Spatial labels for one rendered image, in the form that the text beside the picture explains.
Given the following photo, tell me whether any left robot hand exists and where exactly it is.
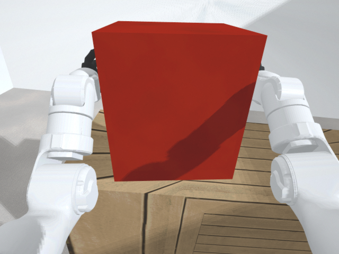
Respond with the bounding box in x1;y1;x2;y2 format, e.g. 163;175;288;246
82;49;101;92

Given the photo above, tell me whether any pedestal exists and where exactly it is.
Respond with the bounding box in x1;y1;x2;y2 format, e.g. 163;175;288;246
65;110;339;254

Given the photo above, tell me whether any robot left forearm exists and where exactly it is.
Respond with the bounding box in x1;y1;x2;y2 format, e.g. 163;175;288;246
26;68;101;208

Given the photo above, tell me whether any right robot upper arm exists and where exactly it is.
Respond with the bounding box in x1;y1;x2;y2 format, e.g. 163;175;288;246
270;151;339;254

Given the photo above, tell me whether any left robot upper arm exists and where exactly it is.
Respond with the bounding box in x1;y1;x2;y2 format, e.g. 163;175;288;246
0;164;99;254

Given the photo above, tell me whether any robot right forearm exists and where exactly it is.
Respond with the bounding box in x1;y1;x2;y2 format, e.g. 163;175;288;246
252;70;339;163

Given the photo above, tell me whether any carton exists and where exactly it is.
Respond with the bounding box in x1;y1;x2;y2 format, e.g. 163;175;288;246
92;21;267;182

